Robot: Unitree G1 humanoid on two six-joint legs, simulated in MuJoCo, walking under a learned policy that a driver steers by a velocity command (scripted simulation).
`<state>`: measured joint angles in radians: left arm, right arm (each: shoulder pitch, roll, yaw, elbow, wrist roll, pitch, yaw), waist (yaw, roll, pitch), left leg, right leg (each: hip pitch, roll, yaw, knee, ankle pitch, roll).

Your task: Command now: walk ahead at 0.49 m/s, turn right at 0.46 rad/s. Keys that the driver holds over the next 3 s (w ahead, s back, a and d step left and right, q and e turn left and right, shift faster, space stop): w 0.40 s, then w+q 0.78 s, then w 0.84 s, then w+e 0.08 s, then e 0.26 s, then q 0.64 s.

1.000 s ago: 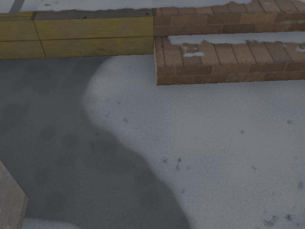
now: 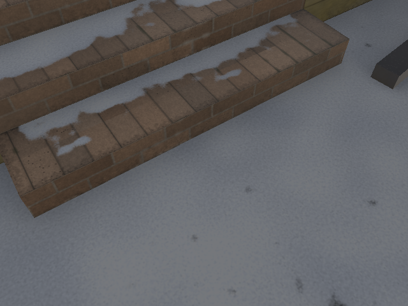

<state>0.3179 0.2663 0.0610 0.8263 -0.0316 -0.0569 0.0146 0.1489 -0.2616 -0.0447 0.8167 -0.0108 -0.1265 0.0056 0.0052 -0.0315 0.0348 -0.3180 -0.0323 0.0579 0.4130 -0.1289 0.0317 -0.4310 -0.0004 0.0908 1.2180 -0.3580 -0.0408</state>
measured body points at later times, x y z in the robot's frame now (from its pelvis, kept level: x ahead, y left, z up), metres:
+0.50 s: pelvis +0.27 -0.08 +0.00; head +0.29 -0.10 +0.45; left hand +0.41 +0.17 -0.10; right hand +0.31 -0.36 -0.14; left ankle +0.21 +0.08 -0.64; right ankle +0.30 -0.17 -0.74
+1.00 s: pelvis +0.54 -0.03 -0.02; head +0.58 -0.02 +0.43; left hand +0.51 +0.23 -0.16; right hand +0.74 -0.26 -0.13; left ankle +0.61 +0.04 -0.74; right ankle +0.38 -0.18 -0.64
